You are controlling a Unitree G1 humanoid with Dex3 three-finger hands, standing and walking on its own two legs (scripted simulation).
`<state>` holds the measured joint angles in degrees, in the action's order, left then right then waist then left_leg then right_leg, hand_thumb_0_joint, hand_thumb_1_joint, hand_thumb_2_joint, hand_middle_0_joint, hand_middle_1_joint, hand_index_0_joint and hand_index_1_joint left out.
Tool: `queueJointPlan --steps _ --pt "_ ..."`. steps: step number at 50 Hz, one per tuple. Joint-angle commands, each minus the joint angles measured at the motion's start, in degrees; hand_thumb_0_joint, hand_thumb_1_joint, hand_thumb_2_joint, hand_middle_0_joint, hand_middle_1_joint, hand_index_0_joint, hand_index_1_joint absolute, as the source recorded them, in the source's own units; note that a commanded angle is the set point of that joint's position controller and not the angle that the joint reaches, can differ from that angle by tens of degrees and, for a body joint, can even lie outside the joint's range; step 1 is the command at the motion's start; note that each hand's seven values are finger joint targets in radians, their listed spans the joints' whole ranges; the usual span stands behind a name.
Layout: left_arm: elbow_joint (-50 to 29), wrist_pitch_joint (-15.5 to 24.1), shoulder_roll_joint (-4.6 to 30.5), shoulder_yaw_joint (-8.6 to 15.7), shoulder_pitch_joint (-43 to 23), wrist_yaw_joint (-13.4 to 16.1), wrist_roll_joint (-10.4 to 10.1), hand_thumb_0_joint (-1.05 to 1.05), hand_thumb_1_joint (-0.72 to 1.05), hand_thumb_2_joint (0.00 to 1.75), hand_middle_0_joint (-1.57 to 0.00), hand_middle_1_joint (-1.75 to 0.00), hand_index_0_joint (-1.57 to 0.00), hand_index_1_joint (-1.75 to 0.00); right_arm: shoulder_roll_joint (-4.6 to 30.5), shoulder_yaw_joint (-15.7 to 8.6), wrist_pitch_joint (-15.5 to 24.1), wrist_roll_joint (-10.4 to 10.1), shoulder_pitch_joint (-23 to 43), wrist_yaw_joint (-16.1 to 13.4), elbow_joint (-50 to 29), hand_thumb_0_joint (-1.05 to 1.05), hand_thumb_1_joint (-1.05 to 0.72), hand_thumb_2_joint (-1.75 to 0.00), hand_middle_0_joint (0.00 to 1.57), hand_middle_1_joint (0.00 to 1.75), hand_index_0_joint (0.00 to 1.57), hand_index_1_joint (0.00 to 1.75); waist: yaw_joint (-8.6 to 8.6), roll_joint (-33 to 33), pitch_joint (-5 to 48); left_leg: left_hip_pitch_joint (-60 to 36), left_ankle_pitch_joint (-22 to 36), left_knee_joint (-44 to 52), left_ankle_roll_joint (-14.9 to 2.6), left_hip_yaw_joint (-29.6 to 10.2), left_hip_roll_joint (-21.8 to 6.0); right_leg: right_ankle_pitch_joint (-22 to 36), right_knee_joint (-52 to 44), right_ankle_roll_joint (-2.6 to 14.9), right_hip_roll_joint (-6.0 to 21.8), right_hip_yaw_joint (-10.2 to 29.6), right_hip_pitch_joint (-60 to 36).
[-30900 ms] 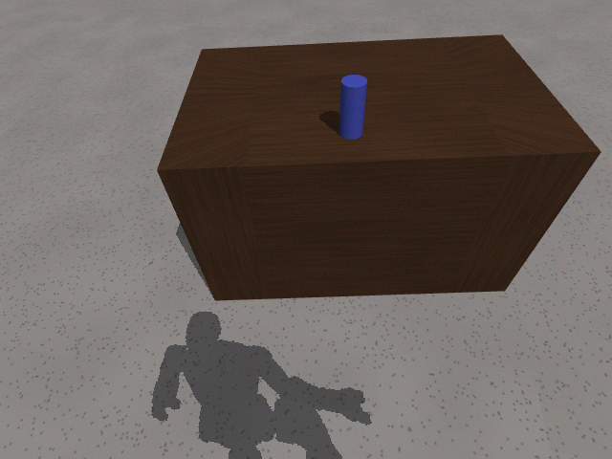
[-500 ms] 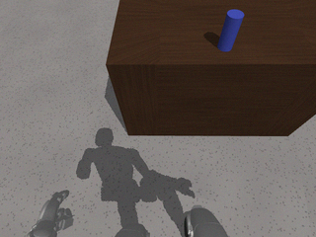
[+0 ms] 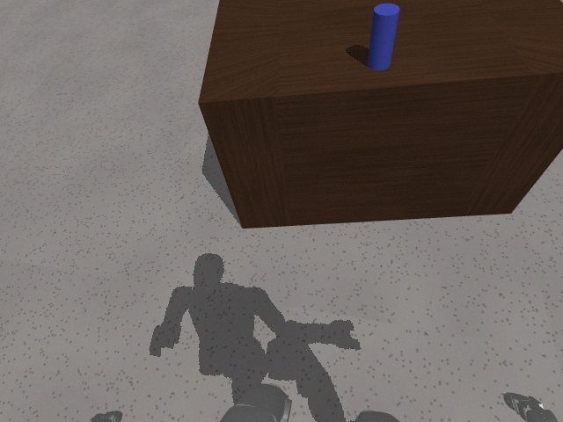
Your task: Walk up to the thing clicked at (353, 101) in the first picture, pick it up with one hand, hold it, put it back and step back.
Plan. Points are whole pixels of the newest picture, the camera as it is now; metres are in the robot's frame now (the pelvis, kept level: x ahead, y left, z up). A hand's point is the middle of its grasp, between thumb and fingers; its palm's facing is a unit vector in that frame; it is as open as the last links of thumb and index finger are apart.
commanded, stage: step back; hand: right
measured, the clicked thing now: (382, 38) +1.00 -0.17 -0.04
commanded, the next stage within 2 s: stand in 1.30 s
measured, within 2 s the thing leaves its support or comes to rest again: neither
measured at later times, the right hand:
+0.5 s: hand out of the picture -0.02 -0.27 -0.14, palm faces -0.05 +0.92 -0.39, open 7.4 cm
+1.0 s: hand out of the picture -0.02 -0.23 -0.14, palm faces -0.04 +0.93 -0.38, open 7.4 cm
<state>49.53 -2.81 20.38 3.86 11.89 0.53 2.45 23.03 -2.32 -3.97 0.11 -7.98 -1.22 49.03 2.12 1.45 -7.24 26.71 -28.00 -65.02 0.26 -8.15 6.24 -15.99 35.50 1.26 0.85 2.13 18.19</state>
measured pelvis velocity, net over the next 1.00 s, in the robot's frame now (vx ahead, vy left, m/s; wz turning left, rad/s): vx -0.08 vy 0.03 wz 0.02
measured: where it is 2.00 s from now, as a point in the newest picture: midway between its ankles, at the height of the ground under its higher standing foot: outside the picture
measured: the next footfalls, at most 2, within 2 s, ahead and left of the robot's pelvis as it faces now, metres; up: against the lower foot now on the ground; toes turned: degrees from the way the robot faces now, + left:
left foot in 0.14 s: -0.05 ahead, +0.13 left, +0.00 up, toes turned +2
right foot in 0.44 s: -0.10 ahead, -0.12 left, +0.00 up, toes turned +3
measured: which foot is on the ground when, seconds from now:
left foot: up 0.00-0.12, down 0.14-0.48, up 0.50-0.72, down 0.74-1.00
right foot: down 0.00-0.18, up 0.20-0.42, down 0.44-0.78, up 0.80-1.00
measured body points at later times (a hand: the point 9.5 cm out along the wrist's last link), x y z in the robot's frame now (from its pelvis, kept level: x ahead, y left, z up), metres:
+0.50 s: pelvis -0.13 -0.01 +0.00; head -0.12 -0.01 +0.45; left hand -0.09 +0.31 -0.13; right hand -0.02 -0.32 -0.11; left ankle -0.09 +0.12 -0.72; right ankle -0.14 -0.13 -0.73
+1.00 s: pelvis -0.08 +0.03 +0.01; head -0.06 +0.04 +0.45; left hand -0.01 +0.36 -0.12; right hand -0.01 -0.28 -0.11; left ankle -0.08 +0.14 -0.73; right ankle -0.06 -0.11 -0.70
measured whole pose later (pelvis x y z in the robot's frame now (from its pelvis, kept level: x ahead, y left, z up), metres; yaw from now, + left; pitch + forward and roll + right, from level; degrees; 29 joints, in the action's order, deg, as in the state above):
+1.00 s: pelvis -0.08 +0.03 +0.01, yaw +1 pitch -2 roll +0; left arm 55.0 0.6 24.0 3.2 11.4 -0.6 0.7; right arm 19.4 -2.6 2.0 2.3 -13.2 0.6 54.6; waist -0.3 -1.6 -4.8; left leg 12.1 -16.1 -30.1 -1.1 1.6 -0.5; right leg -25.0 44.7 1.2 1.7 0.7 20.4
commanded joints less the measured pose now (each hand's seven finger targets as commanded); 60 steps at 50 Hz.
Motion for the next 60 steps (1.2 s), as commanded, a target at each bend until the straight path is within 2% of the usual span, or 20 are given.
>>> queueJointPlan --steps 1,6,7,8,10,13,17,21,23,25,28,37,39,41,50,53,55,56,57,60 --pt "-6.7 1.4 14.2 3.9 -2.0 1.7 0.5 0.00 0.90 0.90 -0.20 -0.30 -0.20 -0.30 8.2 -2.1 2.4 0.3 -0.1 -1.0 -4.3 0.00 -0.90 -0.90 0.20 0.30 0.20 0.30 1.02 -11.4 7.8 2.1 -1.8 11.0 1.24 2.9 -1.6 26.9 -6.3 9.45 10.8 7.8 -11.8" --pt "-6.8 0.3 15.5 3.6 -3.4 1.0 -0.5 0.00 0.90 0.90 -0.20 -0.30 -0.20 -0.30 8.5 -3.4 3.5 1.7 -7.3 -0.6 -0.7 0.00 -0.90 -0.90 0.20 0.30 0.20 0.30 -1.16 -14.0 13.1 -12.3 10.2 41.9 -0.39 9.8 -3.6 13.6 -0.4 7.12 11.0 8.7 -11.5" --pt "-7.1 0.0 13.9 2.7 -2.0 0.7 -0.6 0.00 0.90 0.90 -0.20 -0.30 -0.20 -0.30 10.3 -4.2 3.6 2.0 -8.0 -0.7 0.2 0.00 -0.90 -0.90 0.20 0.30 0.20 0.30 -1.01 -10.6 13.1 -18.1 12.5 45.3 -1.75 4.7 -5.9 7.9 2.5 4.79 9.4 8.4 -4.3" --pt "-7.1 0.0 11.1 1.9 -1.2 0.4 -0.8 0.00 0.90 0.90 -0.20 -0.30 -0.20 -0.30 14.3 -5.2 3.7 3.1 -6.6 -0.6 -0.3 0.00 -0.90 -0.90 0.20 0.30 0.20 0.30 -0.58 2.0 12.1 -22.8 9.8 47.0 -5.76 -12.2 -17.0 -6.8 10.3 1.62 3.7 3.9 9.0" --pt "-6.9 0.4 14.6 3.3 -8.4 1.3 -0.5 0.00 0.90 0.90 -0.20 -0.30 -0.20 -0.30 20.6 -5.9 3.8 2.7 -0.4 0.2 -2.5 0.00 -0.90 -0.90 0.20 0.30 0.20 0.30 -4.04 10.4 5.6 -2.4 2.0 52.5 -17.33 -26.7 -30.8 -20.1 26.8 -0.90 -0.9 5.0 6.5" --pt "-2.6 0.7 13.3 3.2 -1.9 -0.1 -2.0 0.00 0.90 0.90 -0.20 -0.30 -0.20 -0.30 11.5 -2.9 4.8 2.9 6.5 -0.2 -3.2 0.00 -0.90 -0.90 0.20 0.30 0.20 0.30 1.74 3.8 3.6 -4.4 14.8 46.1 -10.32 -4.9 -18.5 -9.9 28.1 -0.22 -3.5 7.0 4.2" --pt "-1.9 1.9 11.8 2.5 -2.5 -1.6 -1.2 0.00 0.90 0.90 -0.20 -0.30 -0.20 -0.30 11.8 -3.7 5.0 2.7 2.3 0.6 -1.2 0.00 -0.90 -0.90 0.20 0.30 0.20 0.30 -1.93 9.1 3.7 -11.9 -5.1 47.3 -8.57 -4.5 -15.6 -11.9 7.3 -1.48 -1.7 1.0 3.2" --pt "1.9 4.3 11.1 2.6 1.7 -0.7 -0.4 0.00 0.90 0.90 -0.20 -0.30 -0.20 -0.30 12.6 -4.1 3.7 2.7 -0.1 1.3 -1.1 0.00 -0.90 -0.90 0.20 0.30 0.20 0.30 -0.93 8.1 5.9 -10.3 -2.8 40.6 -8.54 -1.5 -15.9 -5.7 -17.5 0.61 -3.0 -2.4 -9.7" --pt "3.7 5.6 15.8 3.9 6.7 0.1 1.0 0.00 0.90 0.90 -0.20 -0.30 -0.20 -0.30 6.8 -2.6 3.9 1.7 0.3 1.3 -2.5 0.00 -0.90 -0.90 0.20 0.30 0.20 0.30 1.04 -6.8 7.7 3.1 -0.8 22.5 -2.73 4.9 -8.9 -11.0 -21.8 4.20 7.6 19.1 -20.1" --pt "1.0 5.7 21.3 4.9 -1.9 0.1 0.8 0.00 0.90 0.90 -0.20 -0.30 -0.20 -0.30 10.2 -3.9 4.1 2.3 2.4 0.9 -1.6 0.00 -0.90 -0.90 0.20 0.30 0.20 0.30 0.86 -7.9 -1.9 2.3 -2.0 13.9 0.03 0.9 -8.2 -34.1 -25.4 12.45 20.3 33.2 1.4" --pt "1.0 6.5 15.6 3.5 -2.0 -0.1 -0.1 0.00 0.90 0.90 -0.20 -0.30 -0.20 -0.30 9.8 -4.0 4.9 1.5 0.8 1.9 0.1 0.00 -0.90 -0.90 0.20 0.30 0.20 0.30 -0.66 -5.8 -1.3 2.9 4.6 17.3 -0.26 1.6 -7.6 -20.2 -23.0 8.50 12.5 19.5 -5.9" --pt "0.5 5.4 14.0 1.5 -1.9 -0.8 -0.9 0.00 0.90 0.90 -0.20 -0.30 -0.20 -0.30 8.4 -4.6 6.7 1.9 -4.6 2.0 3.3 0.00 -0.90 -0.90 0.20 0.30 0.20 0.30 -2.99 -6.3 6.6 -20.8 14.3 41.2 -0.69 9.2 -5.5 5.6 -6.6 4.96 7.6 4.1 -1.2" --pt "-0.4 5.2 8.9 -0.2 -0.2 -0.9 -1.9 0.00 0.90 0.90 -0.20 -0.30 -0.20 -0.30 14.4 -6.0 7.2 2.6 -8.6 1.1 3.4 0.00 -0.90 -0.90 0.20 0.30 0.20 0.30 -4.49 10.2 10.4 -29.8 5.2 49.5 -7.12 -16.7 -21.7 -5.0 13.5 0.37 -2.4 -3.4 12.4" --pt "1.1 4.6 15.4 1.6 -0.9 0.0 -1.4 0.00 0.90 0.90 -0.20 -0.30 -0.20 -0.30 18.0 -6.8 6.9 2.2 -7.3 1.4 3.0 0.00 -0.90 -0.90 0.20 0.30 0.20 0.30 -4.19 6.2 5.3 -19.8 -7.6 51.9 -14.64 -23.5 -27.7 -17.8 20.4 0.94 0.4 2.6 12.0" --pt "2.6 5.1 10.5 1.2 -0.4 -0.4 -2.0 0.00 0.90 0.90 -0.20 -0.30 -0.20 -0.30 11.0 -3.8 6.7 1.4 -2.0 0.4 1.4 0.00 -0.90 -0.90 0.20 0.30 0.20 0.30 -1.50 8.5 6.5 -14.8 42.0 39.2 -9.06 1.7 -18.0 -1.9 0.2 -0.51 0.3 -3.8 -2.5" --pt "4.4 5.2 12.3 2.0 1.3 0.5 -1.4 0.00 0.90 0.90 -0.20 -0.30 -0.20 -0.30 9.1 -2.7 5.3 0.1 0.0 0.2 1.1 0.00 -0.90 -0.90 0.20 0.30 0.20 0.30 0.45 4.0 9.8 -8.8 34.9 31.5 -5.11 4.1 -14.4 12.3 -9.1 0.26 -0.3 -3.7 -14.4" --pt "4.0 5.5 16.6 3.0 0.1 0.9 -0.9 0.00 0.90 0.90 -0.20 -0.30 -0.20 -0.30 5.5 -1.5 4.9 -0.4 -1.1 0.1 1.0 0.00 -0.90 -0.90 0.20 0.30 0.20 0.30 -0.10 -7.7 11.3 -2.7 14.4 25.1 -1.33 5.0 -8.6 13.3 -12.3 4.66 11.4 12.9 -15.7" --pt "2.9 5.3 18.4 2.7 -4.5 0.6 -1.4 0.00 0.90 0.90 -0.20 -0.30 -0.20 -0.30 6.4 -2.0 4.2 -0.1 -2.5 -0.3 2.4 0.00 -0.90 -0.90 0.20 0.30 0.20 0.30 -0.97 -10.2 10.9 -9.4 0.5 21.5 -0.65 6.9 -6.8 7.1 -15.9 11.19 18.9 18.5 -5.4" --pt "1.7 5.1 18.3 2.4 -9.6 0.5 -1.1 0.00 0.90 0.90 -0.20 -0.30 -0.20 -0.30 7.9 -2.6 3.8 0.4 -4.5 -0.3 4.6 0.00 -0.90 -0.90 0.20 0.30 0.20 0.30 -2.62 -11.1 8.6 -13.4 -2.2 20.0 -0.31 6.7 -7.6 4.2 -15.4 12.71 19.4 19.7 0.5" --pt "1.7 4.8 14.2 1.3 -11.9 0.4 -1.6 0.00 0.90 0.90 -0.20 -0.30 -0.20 -0.30 9.2 -2.3 5.1 0.7 -5.7 0.1 7.3 0.00 -0.90 -0.90 0.20 0.30 0.20 0.30 -4.24 -7.3 8.5 -15.1 16.9 36.6 -1.89 4.1 -10.6 13.8 -8.6 4.01 10.6 6.7 -1.7"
